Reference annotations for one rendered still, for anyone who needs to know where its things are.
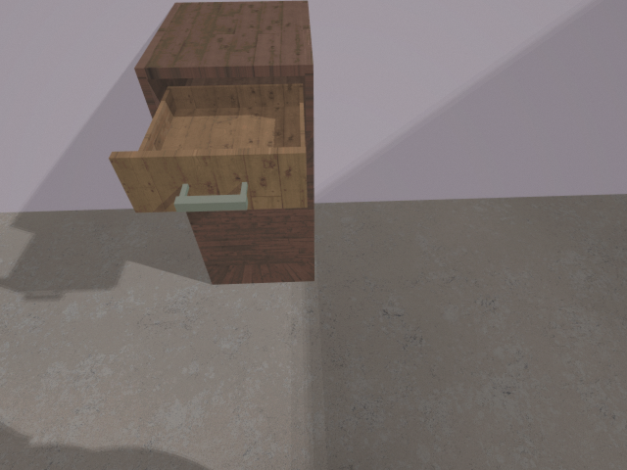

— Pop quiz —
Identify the handle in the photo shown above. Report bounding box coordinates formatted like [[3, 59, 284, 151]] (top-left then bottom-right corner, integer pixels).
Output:
[[174, 182, 248, 212]]

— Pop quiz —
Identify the drawer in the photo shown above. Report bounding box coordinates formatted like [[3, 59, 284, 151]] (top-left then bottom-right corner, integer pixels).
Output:
[[109, 83, 308, 212]]

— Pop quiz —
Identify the cabinet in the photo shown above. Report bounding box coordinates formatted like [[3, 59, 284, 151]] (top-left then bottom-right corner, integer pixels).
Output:
[[134, 1, 314, 285]]

